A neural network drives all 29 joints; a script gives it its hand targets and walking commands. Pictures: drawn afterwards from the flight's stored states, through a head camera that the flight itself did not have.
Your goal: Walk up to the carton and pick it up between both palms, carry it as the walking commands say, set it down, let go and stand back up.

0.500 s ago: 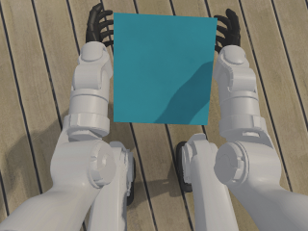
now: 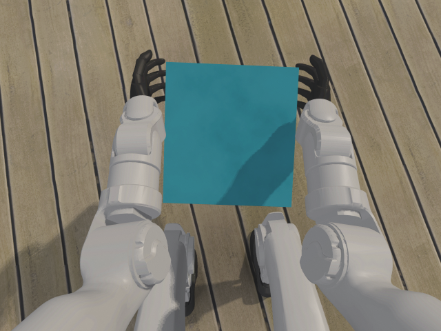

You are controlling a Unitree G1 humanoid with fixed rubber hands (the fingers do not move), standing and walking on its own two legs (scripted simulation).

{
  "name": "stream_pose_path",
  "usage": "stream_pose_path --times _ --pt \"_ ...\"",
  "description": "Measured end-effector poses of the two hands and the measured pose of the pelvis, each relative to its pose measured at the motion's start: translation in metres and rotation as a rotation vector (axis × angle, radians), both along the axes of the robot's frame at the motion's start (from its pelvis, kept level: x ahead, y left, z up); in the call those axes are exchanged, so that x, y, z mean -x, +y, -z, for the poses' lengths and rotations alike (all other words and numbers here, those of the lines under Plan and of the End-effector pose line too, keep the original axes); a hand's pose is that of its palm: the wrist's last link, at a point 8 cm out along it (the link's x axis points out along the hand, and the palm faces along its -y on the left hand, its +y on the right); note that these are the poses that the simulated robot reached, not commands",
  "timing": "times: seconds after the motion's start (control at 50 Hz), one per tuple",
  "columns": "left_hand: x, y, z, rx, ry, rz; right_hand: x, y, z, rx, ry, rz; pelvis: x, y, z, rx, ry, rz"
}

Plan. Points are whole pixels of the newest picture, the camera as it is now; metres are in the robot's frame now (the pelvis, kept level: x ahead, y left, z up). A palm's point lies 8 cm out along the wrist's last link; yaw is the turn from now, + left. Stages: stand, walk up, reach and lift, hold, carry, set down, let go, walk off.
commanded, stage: reach and lift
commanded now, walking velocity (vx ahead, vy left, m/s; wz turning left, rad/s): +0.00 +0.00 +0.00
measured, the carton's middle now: (227, 138) +0.46 -0.03 -0.15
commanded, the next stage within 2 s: none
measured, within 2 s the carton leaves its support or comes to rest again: neither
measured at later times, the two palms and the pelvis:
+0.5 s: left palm (126, 92) +0.48 +0.11 +0.03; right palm (335, 96) +0.46 -0.17 +0.02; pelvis +0.01 +0.00 +0.06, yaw +0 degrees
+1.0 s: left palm (102, 80) +0.46 +0.11 +0.10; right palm (369, 85) +0.43 -0.17 +0.10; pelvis +0.04 +0.00 +0.13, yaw -1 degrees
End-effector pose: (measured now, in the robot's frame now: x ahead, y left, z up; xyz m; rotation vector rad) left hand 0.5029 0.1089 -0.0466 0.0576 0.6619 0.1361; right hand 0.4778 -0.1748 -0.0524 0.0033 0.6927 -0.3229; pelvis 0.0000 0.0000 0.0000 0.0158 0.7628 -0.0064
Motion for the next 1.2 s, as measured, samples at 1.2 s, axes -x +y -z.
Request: stream_pose_path --times 1.2 --pt "0.054 0.006 -0.176 0.051 0.017 0.04 0.053 0.0 -0.179 -0.035 -0.003 -0.002 -0.044 -0.003 -0.159 0.011 -0.235 0.004"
